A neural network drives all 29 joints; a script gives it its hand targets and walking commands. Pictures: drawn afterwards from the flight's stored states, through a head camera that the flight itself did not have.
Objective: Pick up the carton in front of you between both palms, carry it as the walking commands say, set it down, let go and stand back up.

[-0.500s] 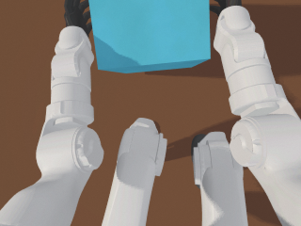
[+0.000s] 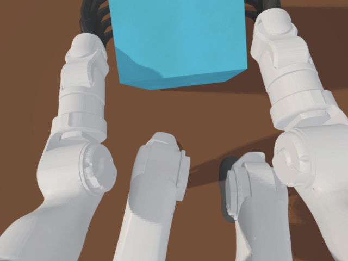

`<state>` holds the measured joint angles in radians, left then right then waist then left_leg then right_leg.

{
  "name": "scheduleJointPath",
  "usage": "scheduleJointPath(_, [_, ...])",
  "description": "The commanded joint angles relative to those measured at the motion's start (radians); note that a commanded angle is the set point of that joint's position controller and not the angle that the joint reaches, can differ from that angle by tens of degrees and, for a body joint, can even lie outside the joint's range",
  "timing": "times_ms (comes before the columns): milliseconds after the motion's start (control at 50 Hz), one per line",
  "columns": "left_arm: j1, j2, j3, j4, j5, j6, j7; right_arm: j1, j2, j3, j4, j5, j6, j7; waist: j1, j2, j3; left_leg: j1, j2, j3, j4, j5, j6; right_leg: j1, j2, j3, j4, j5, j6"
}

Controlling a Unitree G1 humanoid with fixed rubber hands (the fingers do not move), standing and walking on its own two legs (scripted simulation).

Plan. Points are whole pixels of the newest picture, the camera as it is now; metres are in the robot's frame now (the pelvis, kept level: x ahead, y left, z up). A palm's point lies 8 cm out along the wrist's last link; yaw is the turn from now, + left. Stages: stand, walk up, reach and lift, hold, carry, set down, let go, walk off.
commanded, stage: set down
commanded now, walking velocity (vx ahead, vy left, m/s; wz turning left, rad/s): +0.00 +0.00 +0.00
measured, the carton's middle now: (180, 35) +0.52 +0.12 -0.25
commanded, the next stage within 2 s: let go in 1.90 s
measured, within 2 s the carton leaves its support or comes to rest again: rests again in 0.10 s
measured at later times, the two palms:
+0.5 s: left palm (97, 37) +0.48 +0.27 -0.18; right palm (267, 14) +0.56 -0.04 -0.18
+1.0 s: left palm (67, 28) +0.48 +0.32 -0.16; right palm (280, 4) +0.57 -0.05 -0.17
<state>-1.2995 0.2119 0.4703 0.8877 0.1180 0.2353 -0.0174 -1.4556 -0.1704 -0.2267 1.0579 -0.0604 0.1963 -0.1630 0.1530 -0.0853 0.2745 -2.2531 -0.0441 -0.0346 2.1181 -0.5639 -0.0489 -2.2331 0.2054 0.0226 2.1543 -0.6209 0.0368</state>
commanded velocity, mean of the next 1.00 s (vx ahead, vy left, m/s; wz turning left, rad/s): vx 0.00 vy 0.00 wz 0.00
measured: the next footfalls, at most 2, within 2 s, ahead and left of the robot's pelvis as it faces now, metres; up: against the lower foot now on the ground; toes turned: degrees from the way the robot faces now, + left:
none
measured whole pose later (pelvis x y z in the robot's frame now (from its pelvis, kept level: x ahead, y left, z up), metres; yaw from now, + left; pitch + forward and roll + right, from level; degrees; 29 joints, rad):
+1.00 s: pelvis -0.01 +0.01 -0.02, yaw +2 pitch +35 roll +0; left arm -1.36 0.40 0.27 1.02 -0.21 0.06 0.04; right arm -1.44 -0.35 -0.01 0.95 0.16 0.14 -0.14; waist 0.13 -0.02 0.39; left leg -2.25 0.00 0.03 2.17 -0.53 0.03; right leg -2.20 0.10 0.01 2.22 -0.64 0.03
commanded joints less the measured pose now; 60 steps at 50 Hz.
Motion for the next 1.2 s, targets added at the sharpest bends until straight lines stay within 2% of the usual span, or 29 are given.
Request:
scheduleJointPath(0, [-0.583,-0.673,-0.322,-0.057,-0.082,-0.035,-0.24,-0.485,0.822,0.252,-0.065,0.074,-0.033,0.23,0.112,-0.069,-0.96,0.46,-0.038,0.08,-0.14,0.39,0.032,0.352,0.005,-0.045,-0.158,0.263,-0.032])
scheduleJointPath(140, [-0.576,-0.638,-0.314,-0.032,-0.082,-0.051,-0.233,-0.481,0.789,0.258,-0.045,0.088,-0.048,0.241,0.116,-0.069,-0.908,0.454,-0.034,0.064,-0.122,0.417,0.039,0.326,0.001,-0.035,-0.134,0.285,-0.034])
scheduleJointPath(360, [-0.505,-0.53,-0.218,0.066,-0.02,-0.046,-0.224,-0.417,0.641,0.177,0.044,0.033,-0.038,0.252,0.086,-0.065,-0.73,0.374,-0.026,0.047,-0.123,0.283,0.056,0.262,-0.014,-0.028,-0.139,0.174,-0.041])
scheduleJointPath(500, [-0.461,-0.428,-0.153,0.102,0.003,-0.062,-0.199,-0.428,0.523,0.162,0.049,0.028,-0.046,0.237,0.094,-0.063,-0.724,0.381,-0.013,0.054,-0.111,0.265,0.049,0.306,-0.03,-0.02,-0.132,0.168,-0.027])
scheduleJointPath(540, [-0.418,-0.308,-0.11,0.126,0.001,-0.081,-0.169,-0.411,0.398,0.153,0.044,0.033,-0.057,0.21,0.096,-0.059,-0.734,0.405,-0.004,0.061,-0.106,0.27,0.037,0.335,-0.042,-0.019,-0.131,0.171,-0.016])
scheduleJointPath(560, [-0.366,-0.177,-0.064,0.145,0.003,-0.098,-0.139,-0.379,0.266,0.137,0.041,0.035,-0.065,0.182,0.097,-0.056,-0.739,0.42,0.003,0.066,-0.103,0.273,0.029,0.355,-0.051,-0.02,-0.132,0.173,-0.008])
scheduleJointPath(600, [-0.242,0.195,0.017,0.18,-0.008,-0.152,-0.041,-0.299,-0.104,0.11,0.028,0.064,-0.089,0.094,0.105,-0.034,-0.775,0.459,0.023,0.071,-0.096,0.286,0.016,0.395,-0.072,-0.018,-0.129,0.184,0.004])
scheduleJointPath(620, [-0.242,0.292,0.016,0.185,-0.037,-0.181,0.004,-0.304,-0.198,0.123,0.026,0.087,-0.096,0.062,0.112,-0.021,-0.808,0.474,0.032,0.07,-0.094,0.306,0.013,0.401,-0.081,-0.012,-0.121,0.197,0.007])
scheduleJointPath(640, [-0.266,0.318,0.0,0.193,-0.075,-0.201,0.028,-0.317,-0.221,0.14,0.028,0.114,-0.099,0.047,0.113,-0.014,-0.834,0.484,0.037,0.068,-0.094,0.328,0.014,0.41,-0.087,-0.008,-0.114,0.212,0.007])
scheduleJointPath(680, [-0.307,0.341,-0.045,0.197,-0.151,-0.228,0.045,-0.339,-0.232,0.169,0.017,0.159,-0.106,0.04,0.104,-0.018,-0.879,0.485,0.048,0.058,-0.087,0.371,0.024,0.426,-0.1,-0.004,-0.103,0.248,0.007])
scheduleJointPath(740, [-0.341,0.342,-0.119,0.187,-0.239,-0.245,0.036,-0.357,-0.215,0.214,-0.04,0.201,-0.113,0.048,0.094,-0.032,-0.935,0.504,0.058,0.045,-0.076,0.423,0.036,0.458,-0.113,-0.007,-0.088,0.29,0.005])
scheduleJointPath(840, [-0.325,0.356,-0.185,0.143,-0.324,-0.233,0.031,-0.352,-0.236,0.241,-0.135,0.239,-0.107,0.042,0.084,-0.039,-1.116,0.643,0.055,0.042,-0.084,0.494,0.034,0.534,-0.12,-0.032,-0.07,0.307,-0.002])
scheduleJointPath(920, [-0.272,0.374,-0.186,0.057,-0.339,-0.202,0.053,-0.319,-0.257,0.219,-0.216,0.224,-0.085,0.023,0.089,-0.039,-1.306,0.821,0.036,0.052,-0.115,0.542,0.029,0.581,-0.106,-0.07,-0.083,0.284,-0.004])
scheduleJointPath(1000, [-0.245,0.365,-0.192,-0.079,-0.332,-0.148,0.079,-0.284,-0.27,0.17,-0.307,0.193,-0.036,0.006,0.073,0.006,-1.468,1.008,0.014,0.064,-0.177,0.559,0.024,0.578,-0.08,-0.105,-0.15,0.231,-0.017])
scheduleJointPath(1040, [-0.232,0.34,-0.195,-0.105,-0.317,-0.116,0.086,-0.252,-0.269,0.14,-0.288,0.175,-0.007,0.004,0.061,0.033,-1.411,0.999,0.007,0.066,-0.221,0.503,0.02,0.534,-0.074,-0.109,-0.194,0.176,-0.026])
scheduleJointPath(1100, [-0.206,0.284,-0.193,-0.081,-0.286,-0.093,0.084,-0.202,-0.248,0.084,-0.209,0.144,0.008,0.016,0.039,0.066,-1.233,0.895,0.006,0.059,-0.281,0.406,0.01,0.433,-0.077,-0.101,-0.254,0.102,-0.036])
scheduleJointPath(1180, [-0.176,0.23,-0.177,-0.057,-0.246,-0.097,0.067,-0.162,-0.225,0.037,-0.129,0.102,-0.007,0.04,0.021,0.083,-1.142,0.823,0.007,0.057,-0.339,0.384,0.0,0.38,-0.082,-0.088,-0.324,0.096,-0.038])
